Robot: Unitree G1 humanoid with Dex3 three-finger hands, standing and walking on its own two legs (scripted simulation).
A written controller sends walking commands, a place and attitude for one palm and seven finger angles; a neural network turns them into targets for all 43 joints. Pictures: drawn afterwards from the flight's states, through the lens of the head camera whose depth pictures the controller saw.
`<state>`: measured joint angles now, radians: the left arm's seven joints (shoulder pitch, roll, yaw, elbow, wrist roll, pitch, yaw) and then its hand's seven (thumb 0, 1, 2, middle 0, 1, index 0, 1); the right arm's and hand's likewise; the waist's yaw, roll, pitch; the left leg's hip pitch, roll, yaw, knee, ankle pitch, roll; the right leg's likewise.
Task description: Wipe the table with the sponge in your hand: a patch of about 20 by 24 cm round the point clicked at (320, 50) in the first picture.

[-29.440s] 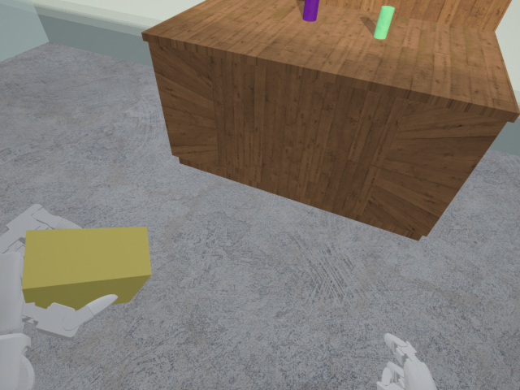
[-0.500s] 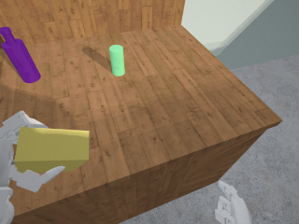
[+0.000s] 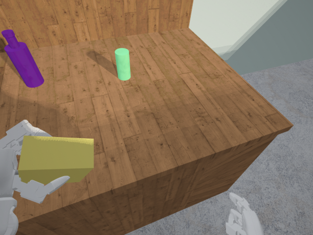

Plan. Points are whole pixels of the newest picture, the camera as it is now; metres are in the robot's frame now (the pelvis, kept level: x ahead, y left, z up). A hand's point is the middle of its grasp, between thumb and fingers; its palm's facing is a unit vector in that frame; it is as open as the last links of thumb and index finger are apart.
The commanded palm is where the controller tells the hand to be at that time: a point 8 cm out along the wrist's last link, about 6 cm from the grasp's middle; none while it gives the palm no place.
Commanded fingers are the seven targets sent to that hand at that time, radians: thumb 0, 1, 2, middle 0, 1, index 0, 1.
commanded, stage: come to a stop and stand still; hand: left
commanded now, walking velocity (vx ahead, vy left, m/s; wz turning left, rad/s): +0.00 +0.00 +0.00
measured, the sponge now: (66, 162) +0.23 +0.21 +0.12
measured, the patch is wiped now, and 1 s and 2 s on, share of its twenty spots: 0.00 0.00 0.00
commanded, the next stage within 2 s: look again from close up in 1.10 s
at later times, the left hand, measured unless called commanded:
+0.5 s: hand (31, 149) +0.23 +0.27 +0.15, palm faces +0.36 -0.84 -0.41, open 10.0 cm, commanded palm +0.17 +0.30 +0.17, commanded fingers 0.00 0.10 1.30 -1.20 -1.60 -1.20 -1.60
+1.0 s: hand (33, 154) +0.22 +0.26 +0.15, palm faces +0.39 -0.85 -0.37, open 10.0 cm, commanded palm +0.17 +0.29 +0.17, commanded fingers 0.00 0.10 1.30 -1.20 -1.60 -1.20 -1.60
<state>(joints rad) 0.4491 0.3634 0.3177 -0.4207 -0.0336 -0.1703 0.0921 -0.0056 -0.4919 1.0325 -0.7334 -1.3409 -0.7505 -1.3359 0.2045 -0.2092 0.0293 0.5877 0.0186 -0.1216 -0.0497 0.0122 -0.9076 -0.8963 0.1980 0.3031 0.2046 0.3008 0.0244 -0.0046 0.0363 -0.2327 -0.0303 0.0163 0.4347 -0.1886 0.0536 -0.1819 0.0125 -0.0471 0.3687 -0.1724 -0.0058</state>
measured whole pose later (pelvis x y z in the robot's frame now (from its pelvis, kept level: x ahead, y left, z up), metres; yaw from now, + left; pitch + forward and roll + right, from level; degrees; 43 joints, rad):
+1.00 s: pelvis +0.01 +0.01 +0.00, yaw +1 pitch -1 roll -2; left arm 0.42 0.36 0.33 -0.45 -0.03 -0.22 0.10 -0.01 -0.49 1.03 -0.73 -1.34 -0.75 -1.34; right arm 0.20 -0.20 0.03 0.58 0.01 -0.13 -0.04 0.01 -0.91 -0.90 0.20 0.30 0.21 0.30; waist 0.04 -0.02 0.04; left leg -0.23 -0.04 0.01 0.45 -0.21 0.07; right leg -0.18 0.00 -0.05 0.38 -0.19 0.01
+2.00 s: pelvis -0.01 -0.03 -0.02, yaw +2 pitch -1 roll +0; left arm 0.34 0.51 0.36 -0.44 0.09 0.01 0.05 -0.01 -0.50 1.03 -0.74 -1.34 -0.76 -1.33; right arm 0.12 -0.23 0.05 0.60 -0.01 -0.08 -0.06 0.01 -0.91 -0.90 0.20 0.30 0.21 0.30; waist 0.09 0.03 0.00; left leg -0.33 -0.03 -0.01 0.62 -0.27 0.02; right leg -0.30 0.02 -0.07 0.62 -0.30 -0.04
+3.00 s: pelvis -0.01 -0.03 -0.01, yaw +1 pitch -4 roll +0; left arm 0.16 0.62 0.09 -0.39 0.62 0.39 -0.08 0.00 -0.50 1.03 -0.74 -1.34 -0.75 -1.34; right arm 0.05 -0.26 0.09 0.61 0.06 -0.03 -0.12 0.01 -0.91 -0.90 0.20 0.30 0.20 0.30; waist 0.13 0.11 0.00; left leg -0.24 -0.03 0.00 0.53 -0.23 0.02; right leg -0.22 0.02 -0.05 0.55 -0.27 -0.05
